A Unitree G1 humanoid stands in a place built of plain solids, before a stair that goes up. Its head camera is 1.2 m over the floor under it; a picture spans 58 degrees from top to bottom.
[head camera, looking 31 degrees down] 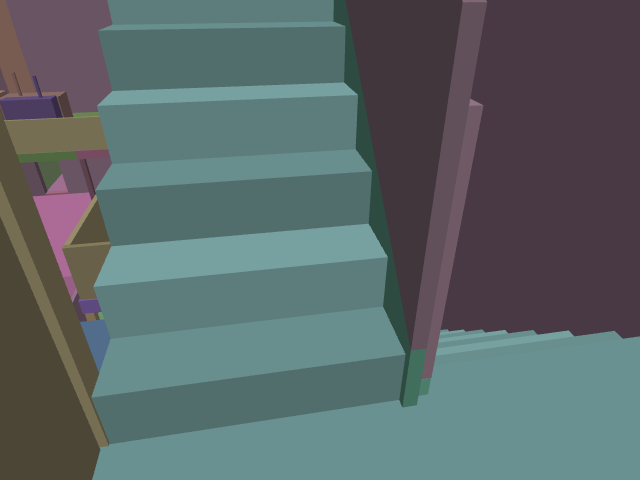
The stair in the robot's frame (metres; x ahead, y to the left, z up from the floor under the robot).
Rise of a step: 0.21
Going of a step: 0.23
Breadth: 0.91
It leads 10 degrees to the left of straight ahead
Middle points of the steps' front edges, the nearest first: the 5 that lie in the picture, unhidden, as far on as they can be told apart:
0.88 0.18 0.21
1.11 0.22 0.42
1.34 0.27 0.63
1.57 0.31 0.84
1.79 0.35 1.05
